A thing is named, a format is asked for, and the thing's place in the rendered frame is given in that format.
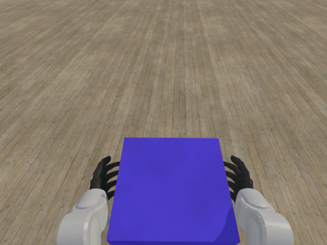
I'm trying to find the carton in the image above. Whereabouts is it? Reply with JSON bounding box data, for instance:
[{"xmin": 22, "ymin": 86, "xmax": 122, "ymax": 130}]
[{"xmin": 106, "ymin": 137, "xmax": 240, "ymax": 245}]

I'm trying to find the left robot hand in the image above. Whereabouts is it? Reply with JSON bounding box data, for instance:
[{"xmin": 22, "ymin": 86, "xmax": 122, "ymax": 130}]
[{"xmin": 89, "ymin": 156, "xmax": 120, "ymax": 200}]

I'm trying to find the right robot hand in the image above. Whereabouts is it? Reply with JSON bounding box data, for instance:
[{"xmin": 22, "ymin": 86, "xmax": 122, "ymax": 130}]
[{"xmin": 223, "ymin": 155, "xmax": 253, "ymax": 203}]

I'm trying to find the robot right forearm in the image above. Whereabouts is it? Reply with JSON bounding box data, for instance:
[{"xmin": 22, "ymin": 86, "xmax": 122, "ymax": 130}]
[{"xmin": 235, "ymin": 188, "xmax": 294, "ymax": 245}]

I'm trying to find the robot left forearm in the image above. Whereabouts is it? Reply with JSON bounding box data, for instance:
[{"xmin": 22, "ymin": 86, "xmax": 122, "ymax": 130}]
[{"xmin": 56, "ymin": 188, "xmax": 110, "ymax": 245}]

